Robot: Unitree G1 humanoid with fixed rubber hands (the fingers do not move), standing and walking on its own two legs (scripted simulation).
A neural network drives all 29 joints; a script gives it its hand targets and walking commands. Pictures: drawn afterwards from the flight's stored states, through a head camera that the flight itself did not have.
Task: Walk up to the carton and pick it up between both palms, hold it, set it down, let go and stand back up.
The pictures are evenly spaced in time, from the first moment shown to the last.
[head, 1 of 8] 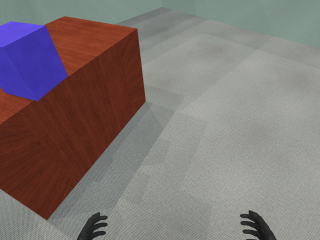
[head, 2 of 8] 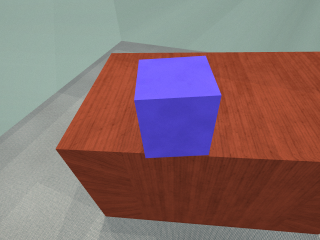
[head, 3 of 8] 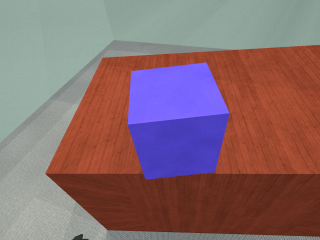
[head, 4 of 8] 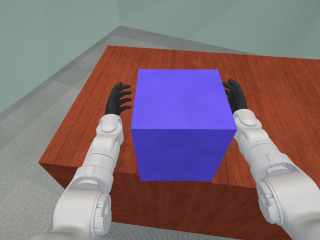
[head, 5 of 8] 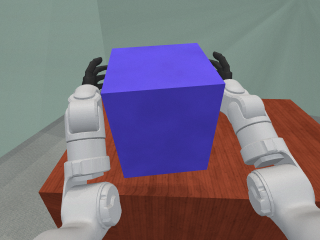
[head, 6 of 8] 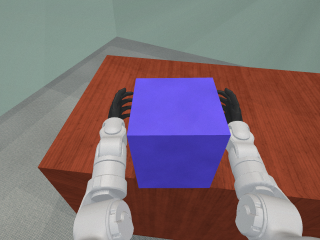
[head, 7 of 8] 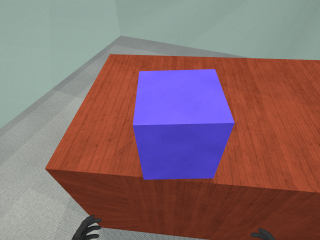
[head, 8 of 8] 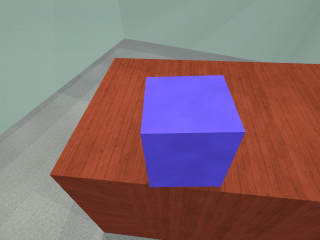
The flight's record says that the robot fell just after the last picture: no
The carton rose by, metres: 0.20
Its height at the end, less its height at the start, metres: +0.00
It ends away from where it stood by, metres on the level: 0.01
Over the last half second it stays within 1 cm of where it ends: yes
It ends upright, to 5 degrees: yes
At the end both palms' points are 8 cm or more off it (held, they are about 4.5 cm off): yes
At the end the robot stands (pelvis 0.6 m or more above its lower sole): yes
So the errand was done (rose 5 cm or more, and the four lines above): yes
